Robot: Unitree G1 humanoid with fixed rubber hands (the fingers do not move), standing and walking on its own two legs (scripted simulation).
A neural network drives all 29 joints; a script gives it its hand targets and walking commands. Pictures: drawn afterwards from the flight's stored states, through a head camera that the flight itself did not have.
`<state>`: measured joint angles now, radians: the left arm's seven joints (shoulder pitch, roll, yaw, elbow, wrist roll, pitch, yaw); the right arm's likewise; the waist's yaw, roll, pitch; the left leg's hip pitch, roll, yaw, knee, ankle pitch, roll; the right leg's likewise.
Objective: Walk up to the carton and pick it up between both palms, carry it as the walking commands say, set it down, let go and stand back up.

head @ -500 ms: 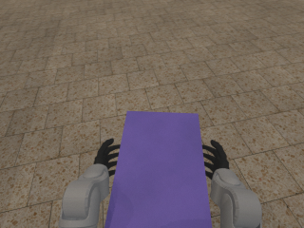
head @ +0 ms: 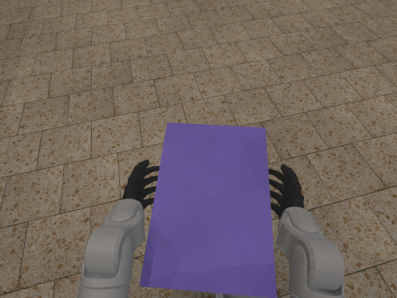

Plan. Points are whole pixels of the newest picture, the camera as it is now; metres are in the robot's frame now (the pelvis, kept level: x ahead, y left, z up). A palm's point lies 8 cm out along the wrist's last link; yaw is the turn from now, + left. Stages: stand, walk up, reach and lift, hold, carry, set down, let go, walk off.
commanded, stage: carry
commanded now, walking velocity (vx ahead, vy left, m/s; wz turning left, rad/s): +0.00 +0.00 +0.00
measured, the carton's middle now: (210, 211) +0.28 -0.05 +0.00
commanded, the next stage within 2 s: none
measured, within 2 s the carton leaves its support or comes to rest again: neither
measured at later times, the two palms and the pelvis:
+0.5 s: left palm (175, 42) +0.76 +0.00 +0.08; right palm (271, 51) +0.69 -0.27 +0.07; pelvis +0.46 -0.07 +0.02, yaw -5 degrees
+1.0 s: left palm out of the picture +1.12 +0.00 +0.07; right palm out of the picture +1.11 -0.27 +0.06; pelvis +0.83 -0.12 +0.02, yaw -4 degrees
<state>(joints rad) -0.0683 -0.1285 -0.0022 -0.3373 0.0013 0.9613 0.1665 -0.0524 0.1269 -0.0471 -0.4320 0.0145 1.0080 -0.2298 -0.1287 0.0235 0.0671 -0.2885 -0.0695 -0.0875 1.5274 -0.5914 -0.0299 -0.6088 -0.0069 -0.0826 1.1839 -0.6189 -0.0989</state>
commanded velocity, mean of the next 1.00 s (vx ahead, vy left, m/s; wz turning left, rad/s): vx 0.00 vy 0.00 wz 0.00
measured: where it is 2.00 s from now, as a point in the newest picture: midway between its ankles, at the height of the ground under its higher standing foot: (208, 75)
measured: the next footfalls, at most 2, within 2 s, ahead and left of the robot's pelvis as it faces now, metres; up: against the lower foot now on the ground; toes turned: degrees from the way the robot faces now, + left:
left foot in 0.20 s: +0.33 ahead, +0.02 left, +0.00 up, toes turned +4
right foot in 0.48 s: +0.58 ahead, -0.18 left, +0.00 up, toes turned -7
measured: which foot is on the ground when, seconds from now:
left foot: up 0.00-0.18, down 0.20-0.50, up 0.52-0.76, down 0.78-1.00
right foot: down 0.00-0.20, up 0.22-0.46, down 0.48-0.82, up 0.84-1.00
